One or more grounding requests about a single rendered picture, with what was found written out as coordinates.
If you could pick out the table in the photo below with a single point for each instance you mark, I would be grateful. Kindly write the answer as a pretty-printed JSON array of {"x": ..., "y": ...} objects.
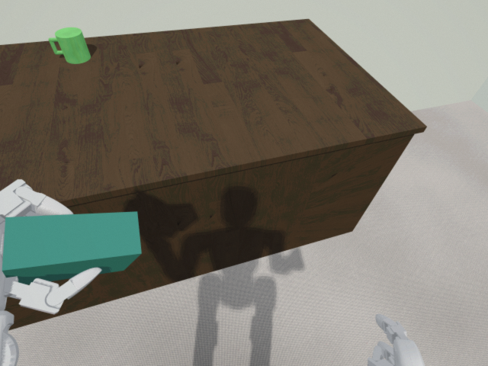
[{"x": 232, "y": 143}]

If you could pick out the robot right hand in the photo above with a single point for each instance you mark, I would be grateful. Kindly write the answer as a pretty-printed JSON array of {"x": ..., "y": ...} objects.
[{"x": 404, "y": 352}]

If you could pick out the robot left hand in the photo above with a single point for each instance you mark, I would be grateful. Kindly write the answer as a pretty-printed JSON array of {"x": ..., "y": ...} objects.
[{"x": 19, "y": 200}]

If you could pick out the sponge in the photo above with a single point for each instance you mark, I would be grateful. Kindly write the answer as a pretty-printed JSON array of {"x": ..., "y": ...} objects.
[{"x": 58, "y": 247}]

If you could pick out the robot left forearm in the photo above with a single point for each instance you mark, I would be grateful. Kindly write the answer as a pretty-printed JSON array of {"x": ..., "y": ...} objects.
[{"x": 9, "y": 351}]

